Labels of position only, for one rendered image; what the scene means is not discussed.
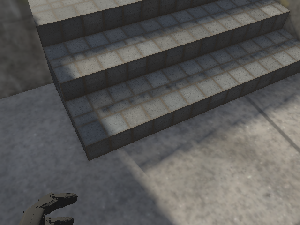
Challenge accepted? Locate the robot left hand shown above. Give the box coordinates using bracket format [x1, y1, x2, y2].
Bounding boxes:
[19, 192, 78, 225]

